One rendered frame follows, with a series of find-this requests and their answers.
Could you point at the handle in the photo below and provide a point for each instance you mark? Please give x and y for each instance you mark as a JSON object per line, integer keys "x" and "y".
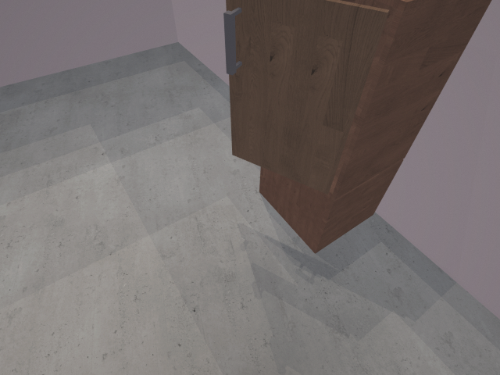
{"x": 230, "y": 40}

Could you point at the cupboard door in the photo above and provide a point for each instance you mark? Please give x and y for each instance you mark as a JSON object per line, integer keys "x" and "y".
{"x": 304, "y": 67}

